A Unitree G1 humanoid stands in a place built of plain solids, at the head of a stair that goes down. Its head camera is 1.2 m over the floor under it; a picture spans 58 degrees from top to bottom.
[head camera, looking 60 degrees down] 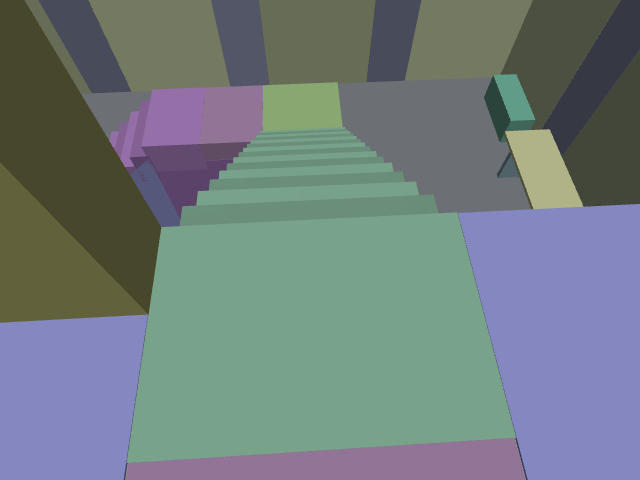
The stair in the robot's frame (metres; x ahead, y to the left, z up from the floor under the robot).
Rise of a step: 0.18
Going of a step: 0.20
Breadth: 0.97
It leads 3 degrees to the left of straight ahead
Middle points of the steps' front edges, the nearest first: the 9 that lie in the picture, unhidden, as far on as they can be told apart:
0.77 0.03 0.00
0.97 0.04 -0.18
1.17 0.05 -0.35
1.38 0.07 -0.53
1.58 0.08 -0.71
1.78 0.09 -0.89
1.99 0.10 -1.07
2.19 0.11 -1.25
2.39 0.13 -1.42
